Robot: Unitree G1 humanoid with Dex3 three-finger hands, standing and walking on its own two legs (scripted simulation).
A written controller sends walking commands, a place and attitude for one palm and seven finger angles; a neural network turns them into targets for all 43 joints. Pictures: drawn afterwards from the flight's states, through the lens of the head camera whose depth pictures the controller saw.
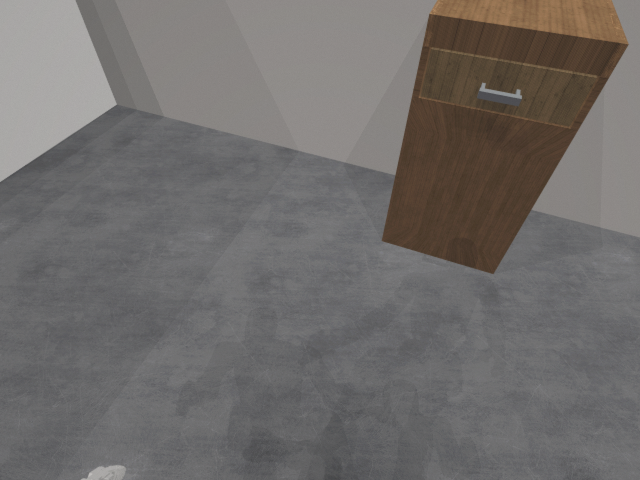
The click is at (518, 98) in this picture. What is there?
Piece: drawer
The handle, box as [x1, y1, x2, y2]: [477, 83, 521, 105]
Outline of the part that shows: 477,95 478,98 518,105 521,99 521,95 519,94 520,90 518,89 514,94 485,89 485,83 482,83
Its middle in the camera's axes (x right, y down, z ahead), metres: +0.49 -0.40 +1.05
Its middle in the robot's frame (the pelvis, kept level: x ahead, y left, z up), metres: +1.08 -0.43 -0.03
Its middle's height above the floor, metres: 0.74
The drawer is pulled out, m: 0.00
